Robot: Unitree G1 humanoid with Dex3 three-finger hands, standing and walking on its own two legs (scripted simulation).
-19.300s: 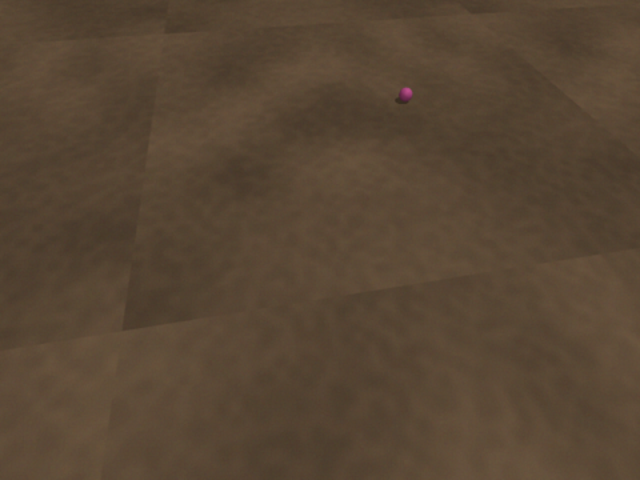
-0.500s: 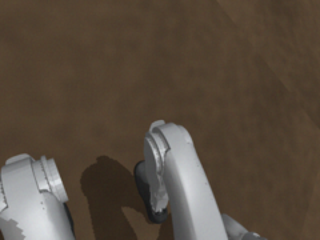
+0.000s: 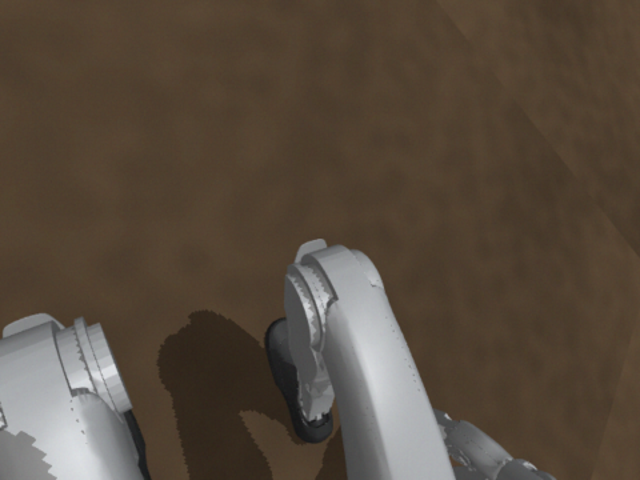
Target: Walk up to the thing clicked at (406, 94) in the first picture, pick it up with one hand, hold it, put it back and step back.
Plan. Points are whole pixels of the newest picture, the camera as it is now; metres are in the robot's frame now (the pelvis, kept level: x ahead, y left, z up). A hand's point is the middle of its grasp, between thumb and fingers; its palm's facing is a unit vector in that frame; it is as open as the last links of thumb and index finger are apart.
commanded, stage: close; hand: left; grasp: from above
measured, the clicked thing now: out of the picture +0.43 +0.34 -0.26
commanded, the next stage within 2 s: settle in 0.48 s
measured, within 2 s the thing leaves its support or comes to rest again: leaves its support in 0.86 s
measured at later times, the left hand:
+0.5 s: hand out of the picture +0.41 +0.31 -0.24, palm faces -0.39 -0.15 -0.91, open 9.9 cm
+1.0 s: hand out of the picture +0.42 +0.33 -0.21, palm faces -0.38 -0.15 -0.91, open 9.8 cm
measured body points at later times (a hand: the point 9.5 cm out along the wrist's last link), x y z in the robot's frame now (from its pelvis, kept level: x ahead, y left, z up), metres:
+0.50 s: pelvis +0.00 +0.00 +0.00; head +0.25 +0.12 +0.35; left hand +0.43 +0.32 -0.19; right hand +0.08 -0.27 -0.06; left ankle +0.06 +0.13 -0.26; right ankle +0.11 -0.13 -0.26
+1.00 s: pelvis +0.00 +0.00 +0.00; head +0.25 +0.11 +0.36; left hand +0.43 +0.33 -0.16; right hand +0.07 -0.26 -0.07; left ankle +0.06 +0.13 -0.26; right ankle +0.11 -0.13 -0.26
